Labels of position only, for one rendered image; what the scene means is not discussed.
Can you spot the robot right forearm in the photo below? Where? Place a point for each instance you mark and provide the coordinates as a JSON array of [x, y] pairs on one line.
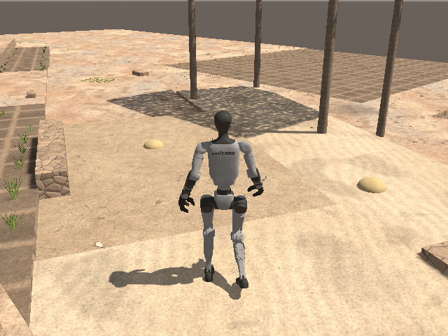
[[257, 181]]

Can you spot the left robot upper arm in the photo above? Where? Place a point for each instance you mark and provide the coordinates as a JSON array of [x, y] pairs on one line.
[[197, 160]]

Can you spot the robot left hand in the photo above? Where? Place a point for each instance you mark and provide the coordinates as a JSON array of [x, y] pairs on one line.
[[183, 202]]

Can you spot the left robot foot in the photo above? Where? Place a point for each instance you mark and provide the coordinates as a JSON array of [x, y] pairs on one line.
[[209, 275]]

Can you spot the left robot shin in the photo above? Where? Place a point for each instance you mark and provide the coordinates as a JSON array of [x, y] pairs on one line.
[[208, 250]]

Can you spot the right robot upper arm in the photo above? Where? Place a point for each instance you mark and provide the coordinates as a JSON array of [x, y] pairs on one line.
[[245, 147]]

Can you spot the robot left forearm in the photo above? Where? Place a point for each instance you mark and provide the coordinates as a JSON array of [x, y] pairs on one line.
[[187, 187]]

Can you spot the robot right hand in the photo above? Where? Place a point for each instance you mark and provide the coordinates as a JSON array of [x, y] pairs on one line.
[[260, 190]]

